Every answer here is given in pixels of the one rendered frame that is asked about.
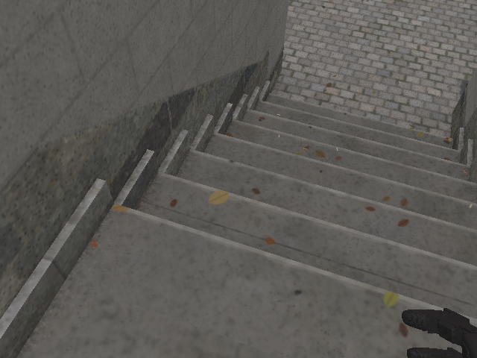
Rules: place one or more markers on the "stairs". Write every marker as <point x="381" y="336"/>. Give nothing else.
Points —
<point x="379" y="203"/>

